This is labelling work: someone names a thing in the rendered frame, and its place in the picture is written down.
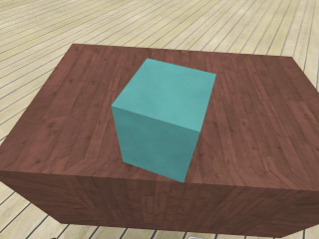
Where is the carton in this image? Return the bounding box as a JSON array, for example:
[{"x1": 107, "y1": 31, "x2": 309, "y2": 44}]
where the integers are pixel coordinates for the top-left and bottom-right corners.
[{"x1": 111, "y1": 58, "x2": 216, "y2": 183}]

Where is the pedestal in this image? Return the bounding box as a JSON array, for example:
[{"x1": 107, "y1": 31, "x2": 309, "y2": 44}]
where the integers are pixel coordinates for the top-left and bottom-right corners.
[{"x1": 0, "y1": 43, "x2": 319, "y2": 238}]

